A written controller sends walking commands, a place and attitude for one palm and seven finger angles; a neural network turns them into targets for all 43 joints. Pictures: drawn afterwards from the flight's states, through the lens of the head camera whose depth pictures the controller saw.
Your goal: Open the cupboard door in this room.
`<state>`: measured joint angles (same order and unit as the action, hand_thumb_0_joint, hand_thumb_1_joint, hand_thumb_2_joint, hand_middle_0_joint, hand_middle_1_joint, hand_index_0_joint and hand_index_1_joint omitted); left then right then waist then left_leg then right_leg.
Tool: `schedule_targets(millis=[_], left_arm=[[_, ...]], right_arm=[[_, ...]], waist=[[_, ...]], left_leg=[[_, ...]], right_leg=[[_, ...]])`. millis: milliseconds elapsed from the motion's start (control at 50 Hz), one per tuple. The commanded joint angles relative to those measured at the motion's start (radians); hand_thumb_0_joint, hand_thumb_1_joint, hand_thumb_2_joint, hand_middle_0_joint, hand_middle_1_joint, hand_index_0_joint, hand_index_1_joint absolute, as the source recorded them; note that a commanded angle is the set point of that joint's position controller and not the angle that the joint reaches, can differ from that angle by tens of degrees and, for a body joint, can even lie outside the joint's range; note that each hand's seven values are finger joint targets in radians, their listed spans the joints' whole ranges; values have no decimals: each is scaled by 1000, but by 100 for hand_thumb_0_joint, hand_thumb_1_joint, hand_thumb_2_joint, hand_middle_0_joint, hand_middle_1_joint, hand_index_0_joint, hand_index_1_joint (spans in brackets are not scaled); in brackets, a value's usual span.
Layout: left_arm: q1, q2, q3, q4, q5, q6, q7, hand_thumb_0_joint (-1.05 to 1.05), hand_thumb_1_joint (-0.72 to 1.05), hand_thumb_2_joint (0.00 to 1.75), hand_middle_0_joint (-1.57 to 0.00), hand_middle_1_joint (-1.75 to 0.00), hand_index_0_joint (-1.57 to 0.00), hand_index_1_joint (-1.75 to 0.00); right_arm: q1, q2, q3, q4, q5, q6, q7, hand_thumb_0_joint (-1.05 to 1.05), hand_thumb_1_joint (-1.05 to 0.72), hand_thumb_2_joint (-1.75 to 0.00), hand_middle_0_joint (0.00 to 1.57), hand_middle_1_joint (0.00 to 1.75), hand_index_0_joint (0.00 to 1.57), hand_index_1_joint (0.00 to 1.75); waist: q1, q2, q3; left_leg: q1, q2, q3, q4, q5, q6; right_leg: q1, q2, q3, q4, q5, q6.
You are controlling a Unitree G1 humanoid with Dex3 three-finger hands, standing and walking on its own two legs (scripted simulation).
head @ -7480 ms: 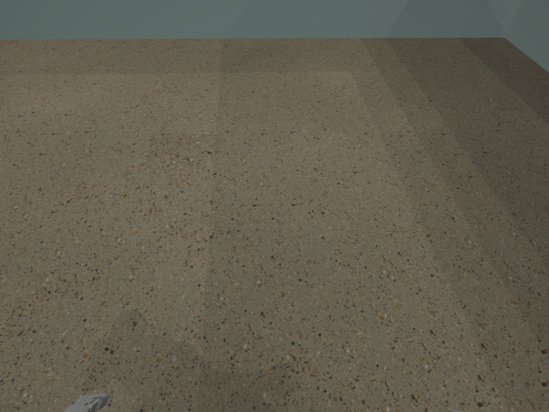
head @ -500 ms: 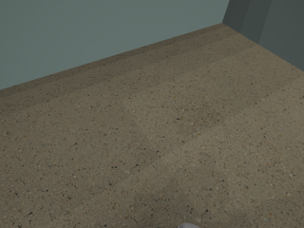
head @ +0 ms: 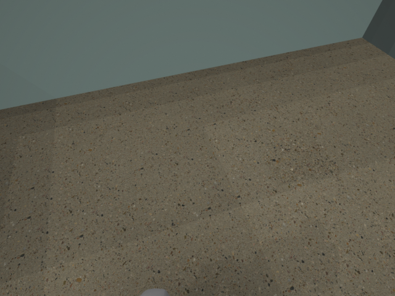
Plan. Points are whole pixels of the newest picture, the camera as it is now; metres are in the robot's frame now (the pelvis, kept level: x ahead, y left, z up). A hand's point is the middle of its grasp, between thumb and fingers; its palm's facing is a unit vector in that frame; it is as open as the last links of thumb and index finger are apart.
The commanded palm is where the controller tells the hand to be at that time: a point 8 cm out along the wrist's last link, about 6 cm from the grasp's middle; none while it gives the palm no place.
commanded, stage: turn or walk to find it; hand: left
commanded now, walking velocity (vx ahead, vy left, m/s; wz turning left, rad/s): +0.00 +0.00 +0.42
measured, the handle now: out of the picture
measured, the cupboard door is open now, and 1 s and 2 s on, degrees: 0 0 0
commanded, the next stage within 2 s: none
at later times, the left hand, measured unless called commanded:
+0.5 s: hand out of the picture +0.04 +0.22 -0.15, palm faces +0.20 -0.94 -0.29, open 7.4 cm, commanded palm none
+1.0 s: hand out of the picture -0.12 +0.24 -0.18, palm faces +0.44 -0.87 -0.24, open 7.4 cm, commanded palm none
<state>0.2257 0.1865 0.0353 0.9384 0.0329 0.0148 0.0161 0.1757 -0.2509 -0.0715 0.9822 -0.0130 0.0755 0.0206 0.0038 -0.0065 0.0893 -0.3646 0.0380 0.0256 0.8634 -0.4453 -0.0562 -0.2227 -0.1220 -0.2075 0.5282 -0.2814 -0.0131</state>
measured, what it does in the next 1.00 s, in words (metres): steps on the spot, turning left: left foot, then right foot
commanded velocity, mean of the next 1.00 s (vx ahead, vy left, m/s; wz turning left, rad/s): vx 0.00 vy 0.00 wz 0.42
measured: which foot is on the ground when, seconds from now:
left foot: up 0.00-0.08, down 0.10-0.48, up 0.50-0.86, down 0.88-1.00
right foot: down 0.00-0.08, up 0.10-0.44, down 0.46-0.88, up 0.90-1.00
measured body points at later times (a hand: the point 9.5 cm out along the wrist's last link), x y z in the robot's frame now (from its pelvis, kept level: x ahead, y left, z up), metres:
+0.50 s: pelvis -0.02 +0.00 -0.01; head +0.01 -0.02 +0.44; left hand +0.03 +0.27 -0.13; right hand +0.09 -0.23 -0.17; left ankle -0.02 +0.14 -0.73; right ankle +0.01 -0.11 -0.74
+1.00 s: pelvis -0.06 +0.02 +0.00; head -0.04 +0.07 +0.44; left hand -0.14 +0.28 -0.17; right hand +0.12 -0.17 -0.13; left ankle -0.11 +0.12 -0.74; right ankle -0.02 -0.11 -0.68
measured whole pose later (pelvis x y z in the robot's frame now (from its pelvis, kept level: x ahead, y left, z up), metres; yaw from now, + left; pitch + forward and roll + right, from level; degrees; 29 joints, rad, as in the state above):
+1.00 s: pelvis -0.06 +0.02 +0.00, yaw +24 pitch +0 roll -1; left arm 0.22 0.27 0.07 0.99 0.02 0.08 0.02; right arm 0.17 -0.19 -0.04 0.96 -0.02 0.02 0.00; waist 0.01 -0.05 0.08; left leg -0.25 0.01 0.04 0.55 -0.30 0.03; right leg -0.44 -0.11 -0.08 1.01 -0.47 0.07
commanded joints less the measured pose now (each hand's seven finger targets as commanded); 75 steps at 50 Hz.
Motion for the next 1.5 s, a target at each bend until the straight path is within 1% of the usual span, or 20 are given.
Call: schedule_targets(millis=[0,40,60,80,200,400,420,460,560,720,800,820,860,980,1120,1240,1260,1300,1400,1480], left_arm=[[37,243,64,-28,-4,-11,13,0,90,90,-20,-30,-20,-30],[29,215,62,-35,-20,0,9,0,90,90,-20,-30,-20,-30],[46,154,53,-64,-25,7,3,0,90,90,-20,-30,-20,-30],[-14,126,34,-99,-17,12,2,0,90,90,-20,-30,-20,-30],[-40,130,38,-49,-21,14,-8,0,90,90,-20,-30,-20,-30],[50,125,35,-55,-27,-4,2,0,90,90,-20,-30,-20,-30],[79,157,43,-49,-22,-14,7,0,90,90,-20,-30,-20,-30],[87,289,64,-70,-5,-17,15,0,90,90,-20,-30,-20,-30],[-88,180,41,-115,-10,-22,18,0,90,90,-20,-30,-20,-30],[50,232,58,-49,1,-18,16,0,90,90,-20,-30,-20,-30],[28,241,63,-32,-7,-9,13,0,90,90,-20,-30,-20,-30],[25,227,61,-35,-17,-3,11,0,90,90,-20,-30,-20,-30],[4,121,34,-95,-21,11,2,0,90,90,-20,-30,-20,-30],[-41,133,38,-41,-21,16,-6,0,90,90,-20,-30,-20,-30],[-86,116,34,-73,-23,20,0,0,90,90,-20,-30,-20,-30],[19,120,36,-63,-29,-2,7,0,90,90,-20,-30,-20,-30],[53,149,41,-57,-24,-11,11,0,90,90,-20,-30,-20,-30],[68,284,64,-73,-5,-20,20,0,90,90,-20,-30,-20,-30],[-100,163,42,-113,-13,-23,20,0,90,90,-20,-30,-20,-30],[-30,186,46,-85,-7,-24,20,0,90,90,-20,-30,-20,-30]], right_arm=[[-17,-42,1,-87,6,-42,-8,0,-90,-90,20,30,20,30],[59,-93,-8,-71,1,-58,-8,0,-90,-90,20,30,20,30],[81,-193,-30,-77,-9,-67,-11,0,-90,-90,20,30,20,30],[125,-246,-40,-69,-7,-57,-15,0,-90,-90,20,30,20,30],[16,-152,-13,-81,-8,-71,-40,0,-90,-90,20,30,20,30],[-9,-154,-35,-102,-7,-50,-26,0,-90,-90,20,30,20,30],[-7,-123,-31,-108,-1,-51,-22,0,-90,-90,20,30,20,30],[-28,-55,-23,-154,0,-45,-15,0,-90,-90,20,30,20,30],[47,-71,-32,-76,-12,-14,2,0,-90,-90,20,30,20,30],[-55,-41,-6,-94,2,-30,-1,0,-90,-90,20,30,20,30],[24,-44,0,-75,6,-48,-9,0,-90,-90,20,30,20,30],[68,-72,-4,-64,4,-57,-8,0,-90,-90,20,30,20,30],[121,-241,-40,-69,-6,-63,-15,0,-90,-90,20,30,20,30],[30,-147,-13,-72,-6,-74,-41,0,-90,-90,20,30,20,30],[58,-152,-24,-75,-11,-61,-34,0,-90,-90,20,30,20,30],[15,-146,-34,-97,-8,-52,-28,0,-90,-90,20,30,20,30],[13,-123,-32,-104,-2,-53,-24,0,-90,-90,20,30,20,30],[2,-43,-21,-147,2,-51,-16,0,-90,-90,20,30,20,30],[65,-63,-35,-69,-10,-15,0,0,-90,-90,20,30,20,30],[28,-56,-26,-74,-9,-15,-1,0,-90,-90,20,30,20,30]], waist=[[22,-182,-130],[-26,-45,-170],[-34,225,-185],[-64,287,-156],[-18,164,-117],[19,153,-150],[33,79,-157],[56,-258,-115],[-32,-145,-37],[48,-176,-93],[8,-165,-150],[-19,-96,-178],[-50,329,-162],[-16,161,-129],[-40,145,-104],[13,141,-153],[28,81,-161],[45,-245,-123],[-37,-126,-34],[1,-152,-48]], left_leg=[[56,-24,67,-242,58,8],[264,26,10,-476,288,37],[385,259,-296,-520,540,137],[329,379,-378,-543,700,240],[256,206,-204,-505,717,213],[117,137,-279,-411,549,171],[22,87,-248,-344,421,123],[-198,-87,-75,48,-132,32],[-158,-16,-72,357,77,13],[-77,-8,22,-21,-35,-3],[92,-21,62,-329,113,12],[213,-2,41,-466,254,26],[362,367,-387,-547,713,214],[288,201,-197,-506,750,208],[237,201,-284,-531,581,228],[114,134,-324,-429,554,180],[36,86,-292,-371,445,135],[-209,-105,-80,7,-117,29],[-166,-21,-84,357,74,12],[-149,-7,-38,234,46,-11]], right_leg=[[117,-231,152,-74,435,-98],[-19,-177,74,94,285,-8],[-255,-50,18,289,-60,69],[-317,1,72,441,-364,81],[-292,16,168,516,-169,90],[35,87,133,-37,22,78],[152,31,180,-153,92,66],[134,-357,520,-264,156,-114],[-49,-194,262,-261,49,-87],[126,-240,202,-173,344,-131],[118,-221,131,-33,426,-74],[45,-193,89,59,359,-23],[-339,-2,53,402,-352,91],[-312,15,175,552,-147,94],[-241,46,179,382,-171,95],[36,90,150,-34,9,75],[144,45,184,-154,86,64],[178,-354,533,-259,221,-111],[-35,-188,266,-251,117,-93],[37,-204,221,-237,161,-109]])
